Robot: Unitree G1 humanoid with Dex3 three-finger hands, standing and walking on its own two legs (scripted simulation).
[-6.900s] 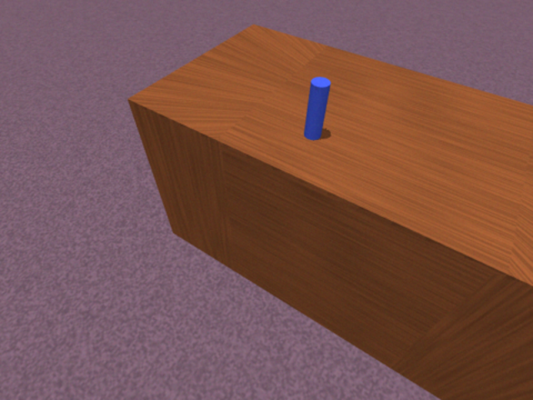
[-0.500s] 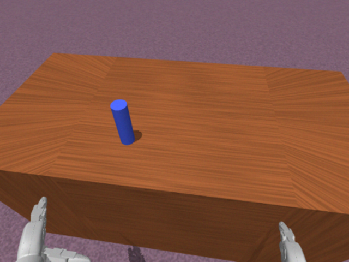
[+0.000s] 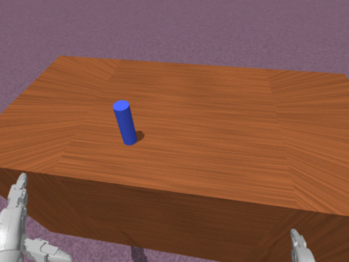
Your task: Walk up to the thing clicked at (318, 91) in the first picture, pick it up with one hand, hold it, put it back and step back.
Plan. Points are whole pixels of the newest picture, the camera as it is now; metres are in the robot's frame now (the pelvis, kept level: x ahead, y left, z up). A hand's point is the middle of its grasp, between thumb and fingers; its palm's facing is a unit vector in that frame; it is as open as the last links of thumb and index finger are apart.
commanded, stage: rise first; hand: left
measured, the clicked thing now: (126, 124) +0.50 +0.19 +0.00
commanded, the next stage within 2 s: go down in 0.50 s
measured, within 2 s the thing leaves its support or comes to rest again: neither
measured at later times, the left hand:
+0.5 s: hand (36, 220) +0.18 +0.28 +0.07, palm faces +0.35 -0.84 -0.42, open 17.5 cm
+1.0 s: hand (33, 188) +0.23 +0.30 +0.08, palm faces +0.31 -0.91 -0.27, open 17.6 cm
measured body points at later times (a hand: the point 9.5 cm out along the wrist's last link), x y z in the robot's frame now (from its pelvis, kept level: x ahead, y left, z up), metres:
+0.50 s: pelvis -0.01 +0.00 +0.00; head -0.01 -0.02 +0.45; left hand +0.15 +0.32 +0.09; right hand +0.15 -0.26 -0.09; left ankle -0.01 +0.13 -0.74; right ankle -0.01 -0.13 -0.74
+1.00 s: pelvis -0.02 +0.00 -0.01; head -0.02 +0.00 +0.44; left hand +0.21 +0.35 +0.10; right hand +0.15 -0.26 -0.09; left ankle -0.01 +0.13 -0.74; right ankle -0.01 -0.13 -0.74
